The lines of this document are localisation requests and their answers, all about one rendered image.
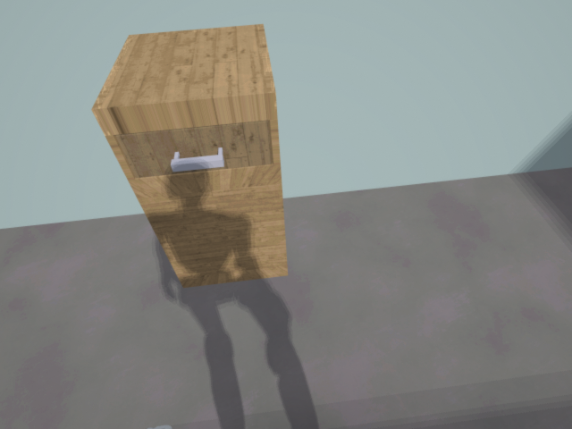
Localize drawer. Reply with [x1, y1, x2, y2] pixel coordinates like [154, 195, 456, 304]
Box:
[116, 121, 272, 178]

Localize cabinet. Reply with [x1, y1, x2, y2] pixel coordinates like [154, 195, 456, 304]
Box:
[91, 24, 288, 288]

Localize handle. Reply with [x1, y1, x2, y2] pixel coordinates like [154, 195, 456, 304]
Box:
[171, 147, 224, 172]

